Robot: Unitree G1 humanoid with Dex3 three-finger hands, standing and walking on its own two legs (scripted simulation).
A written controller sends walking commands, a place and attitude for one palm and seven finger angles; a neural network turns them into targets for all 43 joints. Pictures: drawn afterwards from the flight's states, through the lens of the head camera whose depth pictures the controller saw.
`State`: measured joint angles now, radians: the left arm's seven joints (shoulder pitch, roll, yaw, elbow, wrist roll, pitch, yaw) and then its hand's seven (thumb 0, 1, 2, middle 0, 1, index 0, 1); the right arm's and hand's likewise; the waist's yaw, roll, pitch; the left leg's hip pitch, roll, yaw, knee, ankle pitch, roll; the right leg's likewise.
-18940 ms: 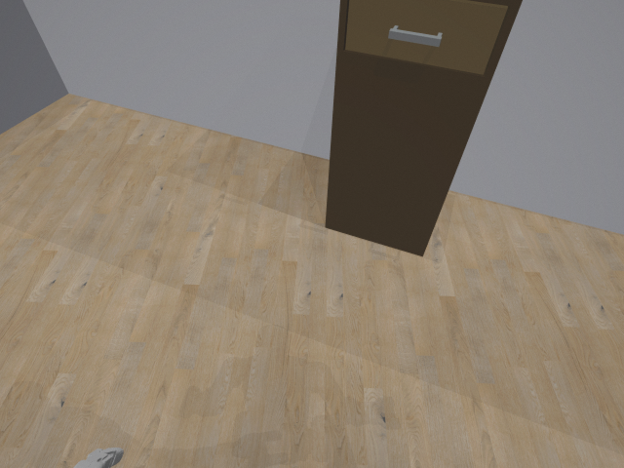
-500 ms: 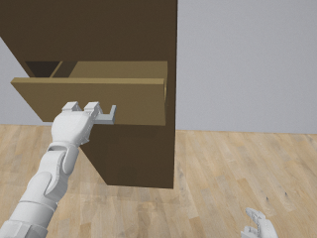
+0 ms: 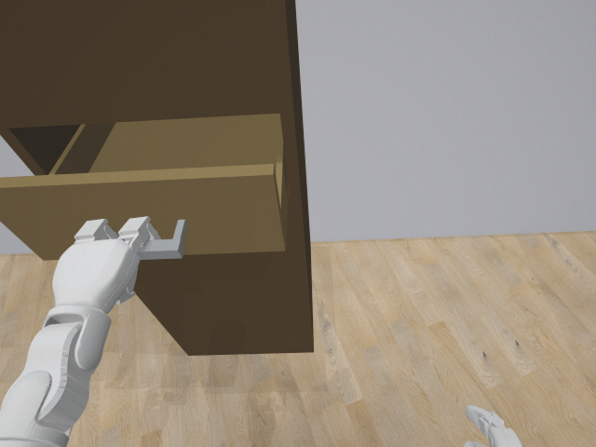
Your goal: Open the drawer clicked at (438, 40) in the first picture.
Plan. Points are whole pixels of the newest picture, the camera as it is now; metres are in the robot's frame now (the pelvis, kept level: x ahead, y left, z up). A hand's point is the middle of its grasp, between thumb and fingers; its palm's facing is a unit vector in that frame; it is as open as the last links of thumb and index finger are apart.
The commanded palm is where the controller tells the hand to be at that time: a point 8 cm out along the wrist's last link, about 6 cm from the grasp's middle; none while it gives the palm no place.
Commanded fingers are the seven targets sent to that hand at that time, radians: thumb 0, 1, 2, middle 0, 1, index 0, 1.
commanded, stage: pull the drawer open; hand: left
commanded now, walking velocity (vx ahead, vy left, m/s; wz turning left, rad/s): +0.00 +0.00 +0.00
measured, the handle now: (136, 239) +0.36 +0.24 +0.10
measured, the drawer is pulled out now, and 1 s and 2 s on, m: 0.12 0.25 0.29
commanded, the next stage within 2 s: open the thumb to release the handle in 1.54 s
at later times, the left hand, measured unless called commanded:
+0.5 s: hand (112, 327) +0.25 +0.24 +0.07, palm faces +0.05 -0.08 -1.00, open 5.5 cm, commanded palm +0.22 +0.25 +0.13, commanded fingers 0.00 0.90 0.90 -0.40 -1.35 -0.40 -1.35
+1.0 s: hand (90, 392) +0.17 +0.24 +0.07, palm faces +0.05 -0.11 -0.99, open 5.7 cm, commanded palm +0.11 +0.24 +0.13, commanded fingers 0.00 0.90 0.90 -0.40 -1.35 -0.40 -1.35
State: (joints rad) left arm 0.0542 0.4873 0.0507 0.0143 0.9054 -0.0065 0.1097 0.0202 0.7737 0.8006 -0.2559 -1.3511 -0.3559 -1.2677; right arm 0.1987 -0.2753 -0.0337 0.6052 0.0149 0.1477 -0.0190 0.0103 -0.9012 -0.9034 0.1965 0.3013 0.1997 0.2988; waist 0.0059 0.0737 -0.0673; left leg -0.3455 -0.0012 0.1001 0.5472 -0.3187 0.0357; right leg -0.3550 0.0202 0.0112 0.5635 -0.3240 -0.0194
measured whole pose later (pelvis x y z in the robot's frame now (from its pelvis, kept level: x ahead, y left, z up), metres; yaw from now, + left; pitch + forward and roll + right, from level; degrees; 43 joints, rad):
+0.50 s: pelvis -0.01 -0.01 +0.00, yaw +3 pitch +3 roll +0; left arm 0.09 0.45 -0.09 -0.06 0.94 0.05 0.12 0.03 0.73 0.84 -0.31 -1.33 -0.41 -1.33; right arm 0.05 -0.22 0.03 0.62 0.01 0.13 -0.04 0.01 -0.90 -0.90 0.20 0.30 0.20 0.30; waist 0.10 0.09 -0.06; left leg -0.31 -0.02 0.04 0.57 -0.32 0.03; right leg -0.29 0.00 -0.05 0.57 -0.34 -0.03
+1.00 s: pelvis +0.00 +0.00 +0.00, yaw +0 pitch +5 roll +0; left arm 0.61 0.47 0.04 -0.42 0.89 0.01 0.24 0.03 0.75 0.80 -0.27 -1.31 -0.39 -1.30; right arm 0.14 -0.31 -0.03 0.58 0.00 0.12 0.01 0.01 -0.90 -0.90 0.19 0.30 0.20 0.30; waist 0.06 0.08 -0.08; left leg -0.35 0.01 0.09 0.61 -0.35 0.03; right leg -0.36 0.02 0.00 0.61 -0.35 -0.02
